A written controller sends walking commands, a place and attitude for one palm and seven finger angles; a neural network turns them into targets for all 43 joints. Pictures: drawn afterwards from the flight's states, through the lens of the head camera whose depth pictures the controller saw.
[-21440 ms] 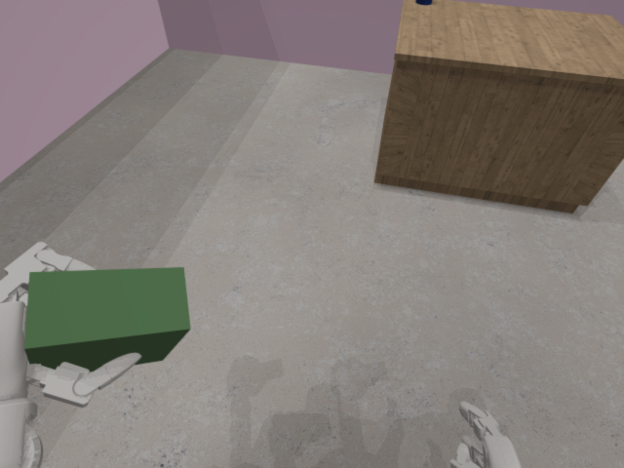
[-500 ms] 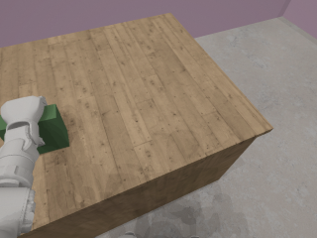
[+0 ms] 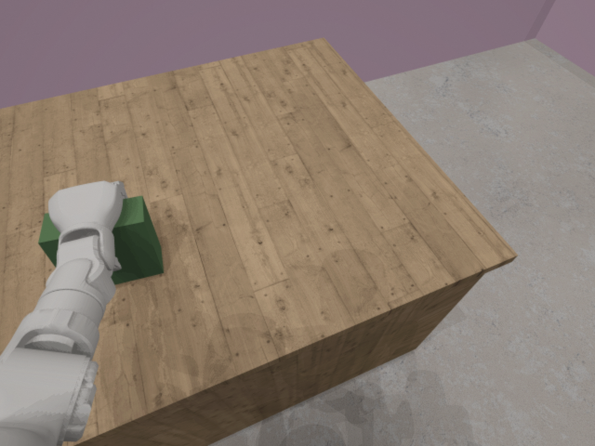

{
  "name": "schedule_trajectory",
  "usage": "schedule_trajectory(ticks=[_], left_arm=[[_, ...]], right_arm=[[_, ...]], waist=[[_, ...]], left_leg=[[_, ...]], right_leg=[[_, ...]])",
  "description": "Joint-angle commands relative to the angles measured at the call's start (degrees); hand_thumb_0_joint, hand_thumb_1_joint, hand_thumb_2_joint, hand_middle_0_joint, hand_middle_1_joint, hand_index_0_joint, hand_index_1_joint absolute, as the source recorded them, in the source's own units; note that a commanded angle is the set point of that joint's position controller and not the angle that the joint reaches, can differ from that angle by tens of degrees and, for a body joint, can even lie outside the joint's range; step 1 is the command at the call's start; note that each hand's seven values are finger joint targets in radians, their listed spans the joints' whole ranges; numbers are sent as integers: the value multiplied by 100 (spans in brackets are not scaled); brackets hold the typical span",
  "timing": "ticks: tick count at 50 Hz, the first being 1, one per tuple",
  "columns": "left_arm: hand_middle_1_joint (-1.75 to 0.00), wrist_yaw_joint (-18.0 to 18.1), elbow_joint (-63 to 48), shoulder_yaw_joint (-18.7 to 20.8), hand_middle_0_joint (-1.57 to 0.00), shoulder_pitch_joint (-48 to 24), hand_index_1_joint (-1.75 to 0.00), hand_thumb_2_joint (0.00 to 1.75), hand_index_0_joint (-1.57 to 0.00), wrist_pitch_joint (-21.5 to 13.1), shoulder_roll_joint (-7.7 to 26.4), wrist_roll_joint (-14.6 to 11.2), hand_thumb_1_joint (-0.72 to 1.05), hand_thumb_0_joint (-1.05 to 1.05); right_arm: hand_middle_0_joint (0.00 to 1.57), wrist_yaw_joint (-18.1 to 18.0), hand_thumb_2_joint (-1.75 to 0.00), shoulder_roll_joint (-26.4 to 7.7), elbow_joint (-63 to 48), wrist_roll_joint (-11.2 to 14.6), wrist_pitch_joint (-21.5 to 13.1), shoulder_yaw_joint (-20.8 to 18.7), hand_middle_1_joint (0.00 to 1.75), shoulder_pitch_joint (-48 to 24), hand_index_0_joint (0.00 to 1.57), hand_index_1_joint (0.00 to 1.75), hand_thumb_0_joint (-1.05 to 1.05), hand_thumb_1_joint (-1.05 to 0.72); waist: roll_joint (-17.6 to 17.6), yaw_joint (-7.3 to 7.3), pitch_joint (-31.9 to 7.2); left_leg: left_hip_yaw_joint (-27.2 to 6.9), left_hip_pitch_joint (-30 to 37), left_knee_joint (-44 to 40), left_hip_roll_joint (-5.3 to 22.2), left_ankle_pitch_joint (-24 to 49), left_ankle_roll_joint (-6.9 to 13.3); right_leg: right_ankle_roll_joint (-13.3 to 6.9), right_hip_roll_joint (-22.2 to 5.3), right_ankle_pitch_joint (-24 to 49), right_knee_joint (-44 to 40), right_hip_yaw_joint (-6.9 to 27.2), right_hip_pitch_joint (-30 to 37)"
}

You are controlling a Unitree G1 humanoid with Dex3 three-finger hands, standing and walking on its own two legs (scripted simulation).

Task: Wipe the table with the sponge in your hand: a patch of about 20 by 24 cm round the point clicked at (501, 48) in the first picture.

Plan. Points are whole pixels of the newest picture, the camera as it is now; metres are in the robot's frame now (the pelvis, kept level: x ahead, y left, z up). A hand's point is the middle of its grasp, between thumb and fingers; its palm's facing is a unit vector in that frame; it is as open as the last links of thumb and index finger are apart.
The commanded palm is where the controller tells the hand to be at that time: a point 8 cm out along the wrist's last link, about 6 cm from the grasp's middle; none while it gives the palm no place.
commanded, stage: slide across to the middle lane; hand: left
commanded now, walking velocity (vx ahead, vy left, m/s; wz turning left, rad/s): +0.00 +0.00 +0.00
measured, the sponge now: (112, 253) +0.39 +0.31 -0.02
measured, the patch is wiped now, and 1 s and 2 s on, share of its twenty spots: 0.60 0.75 0.85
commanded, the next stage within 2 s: wipe back along the middle lane in 0.10 s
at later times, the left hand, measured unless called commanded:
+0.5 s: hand (125, 238) +0.39 +0.28 +0.02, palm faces -0.09 -0.01 -1.00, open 10.2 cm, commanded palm +0.36 +0.25 +0.05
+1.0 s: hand (130, 265) +0.35 +0.26 +0.01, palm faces -0.06 -0.03 -1.00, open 10.2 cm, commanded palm +0.31 +0.24 +0.04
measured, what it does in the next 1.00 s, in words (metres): stands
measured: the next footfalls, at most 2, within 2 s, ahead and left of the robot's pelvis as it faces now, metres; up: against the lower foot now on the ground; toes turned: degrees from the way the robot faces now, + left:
none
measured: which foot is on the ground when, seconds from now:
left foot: down 0.00-1.00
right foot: down 0.00-1.00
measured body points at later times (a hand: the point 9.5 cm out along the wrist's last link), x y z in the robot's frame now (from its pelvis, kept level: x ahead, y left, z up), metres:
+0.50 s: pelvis +0.02 -0.01 +0.00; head +0.07 -0.02 +0.45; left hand +0.39 +0.27 +0.07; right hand +0.15 -0.26 -0.13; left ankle +0.00 +0.12 -0.72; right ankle +0.00 -0.14 -0.72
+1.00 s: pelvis +0.01 -0.01 +0.00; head +0.03 -0.02 +0.45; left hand +0.35 +0.25 +0.07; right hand +0.19 -0.25 -0.11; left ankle +0.00 +0.12 -0.73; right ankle +0.00 -0.14 -0.73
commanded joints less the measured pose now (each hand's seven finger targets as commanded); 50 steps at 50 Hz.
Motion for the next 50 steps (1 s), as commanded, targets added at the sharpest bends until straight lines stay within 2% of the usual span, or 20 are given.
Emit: schedule_trajectory(ticks=[1, 3, 7, 10, 13, 15, 18, 24, 28, 31, 33, 35, 38, 40, 42, 43, 44, 47, 48, 50], left_arm=[[-160, 224, -765, 190, -120, -1986, -160, 130, -120, 147, 1039, 58, 10, 0], [-160, 225, -841, 347, -120, -1879, -160, 130, -120, 167, 1078, 27, 10, 0], [-160, 181, -1005, -107, -120, -1878, -160, 130, -120, 246, 547, 58, 10, 0], [-160, 160, -1091, -117, -120, -1678, -160, 130, -120, 247, 409, -32, 10, 0], [-160, 150, -1118, -17, -120, -1070, -160, 130, -120, 335, 322, -86, 10, 0], [-160, 124, -1181, -340, -120, -1044, -160, 130, -120, 427, 27, -54, 10, 0], [-160, 134, -1379, -112, -120, -790, -160, 130, -120, 534, 201, -87, 10, 0], [-160, 81, -1548, -528, -120, -197, -160, 130, -120, 813, -298, -62, 10, 0], [-160, 74, -1706, -316, -120, 15, -160, 130, -120, 955, -124, -58, 10, 0], [-160, 33, -1933, -587, -120, 296, -160, 130, -120, 1051, -365, 15, 10, 0], [-160, 39, -1940, -327, -120, 510, -160, 130, -120, 1108, -153, 12, 10, 0], [-160, 24, -1996, -524, -120, 489, -160, 130, -120, 1164, -307, 44, 10, 0], [-160, 12, -2100, -472, -120, 655, -160, 130, -120, 1231, -296, 82, 10, 0], [-160, -14, -2075, -702, -120, 556, -160, 130, -120, 1280, -491, 77, 10, 0], [-160, -33, -2144, -662, -120, 741, -160, 130, -120, 1314, -450, 41, 10, 0], [-160, -29, -2205, -406, -120, 752, -160, 130, -120, 1325, -195, 31, 10, 0], [-160, -53, -2319, -683, -120, 712, -160, 130, -120, 1338, -470, -1, 10, 0], [-160, -86, -2313, -655, -120, 852, -160, 130, -120, 1371, -454, -22, 10, 0], [-160, -78, -2378, -368, -120, 1017, -160, 130, -120, 1368, -181, -48, 10, 0], [-160, -110, -2520, -611, -120, 1264, -160, 130, -120, 1368, -482, -88, 10, 0]], right_arm=[[20, -13, -90, -945, -513, 6, -103, -268, 30, 113, 20, 30, 0, -90], [20, 5, -90, -934, -516, 1, -96, -286, 30, 76, 20, 30, 0, -90], [20, 63, -90, -889, -544, -12, -45, -303, 30, 57, 20, 30, 0, -90], [20, 78, -90, -874, -541, -17, -16, -336, 30, 66, 20, 30, 0, -90], [20, 110, -90, -860, -598, 12, 46, -323, 30, -137, 20, 30, 0, -90], [20, 133, -90, -852, -628, 15, 80, -315, 30, -175, 20, 30, 0, -90], [20, 129, -90, -873, -678, 32, 121, -304, 30, -351, 20, 30, 0, -90], [20, 152, -90, -851, -828, 36, 183, -276, 30, -534, 20, 30, 0, -90], [20, 148, -90, -854, -901, 51, 213, -242, 30, -715, 20, 30, 0, -90], [20, 156, -90, -828, -1003, 39, 220, -212, 30, -790, 20, 30, 0, -90], [20, 153, -90, -854, -1026, 47, 220, -210, 30, -843, 20, 30, 0, -90], [20, 136, -90, -828, -1070, 51, 225, -181, 30, -878, 20, 30, 0, -90], [20, 125, -90, -831, -1125, 54, 202, -175, 30, -974, 20, 30, 0, -90], [20, 112, -90, -801, -1144, 64, 212, -151, 30, -958, 20, 30, 0, -90], [20, 97, -90, -810, -1202, 67, 199, -131, 30, -1024, 20, 30, 0, -90], [20, 79, -90, -840, -1188, 70, 206, -139, 30, -1049, 20, 30, 0, -90], [20, 70, -90, -799, -1237, 67, 202, -123, 30, -1064, 20, 30, 0, -90], [20, 48, -90, -798, -1247, 75, 174, -115, 30, -1089, 20, 30, 0, -90], [20, 42, -90, -831, -1257, 80, 170, -120, 30, -1115, 20, 30, 0, -90], [20, 62, -90, -780, -1319, 91, 145, -107, 30, -1137, 20, 30, 0, -90]], waist=[[-127, -149, -1756], [-113, -86, -1957], [-23, -176, -1909], [-144, -150, -2052], [-145, 23, -1977], [-205, -44, -1763], [-188, 98, -1843], [-321, 142, -1568], [-425, 233, -1505], [-416, 223, -1480], [-434, 300, -1372], [-455, 242, -1237], [-332, 319, -1219], [-423, 236, -1083], [-471, 290, -1154], [-396, 351, -1196], [-320, 285, -1192], [-490, 302, -1128], [-426, 396, -1197], [-478, 379, -1172]], left_leg=[[-37, 1287, -411, -104, 1464, 184], [-32, 1368, -359, -105, 1816, 176], [27, 1496, -287, -103, 2005, 176], [25, 1575, -225, -104, 2251, 181], [14, 1516, -279, -127, 2435, 166], [17, 1525, -297, -121, 2210, 175], [13, 1528, -362, -141, 2210, 170], [-17, 1554, -401, -158, 2119, 176], [-9, 1462, -442, -182, 2003, 171], [15, 1492, -409, -201, 2027, 167], [-13, 1438, -434, -203, 1933, 154], [5, 1407, -449, -219, 1731, 154], [-15, 1428, -452, -221, 1681, 143], [-2, 1387, -449, -228, 1491, 149], [4, 1354, -460, -255, 1439, 148], [-31, 1354, -475, -254, 1421, 133], [7, 1412, -464, -262, 1397, 154], [20, 1377, -473, -263, 1300, 155], [-28, 1358, -494, -268, 1315, 141], [7, 1387, -469, -267, 1419, 149]], right_leg=[[-373, 266, 1318, -348, -88, 753], [-392, 268, 1714, -291, -69, 928], [-379, 258, 2032, -271, -98, 888], [-380, 256, 2335, -237, -103, 1041], [-407, 243, 2521, -208, -98, 1220], [-396, 248, 2288, -254, -146, 1084], [-431, 234, 2343, -246, -95, 1289], [-443, 250, 2123, -274, -190, 1244], [-458, 227, 2176, -273, -135, 1374], [-447, 222, 2245, -247, -147, 1364], [-471, 233, 2129, -259, -125, 1370], [-453, 231, 1915, -284, -155, 1260], [-490, 246, 1780, -279, -106, 1205], [-472, 248, 1574, -299, -151, 1092], [-466, 240, 1575, -296, -133, 1186], [-494, 251, 1523, -292, -87, 1220], [-469, 241, 1506, -302, -131, 1204], [-453, 243, 1420, -339, -118, 1195], [-484, 258, 1423, -336, -57, 1271], [-465, 253, 1591, -297, -116, 1313]])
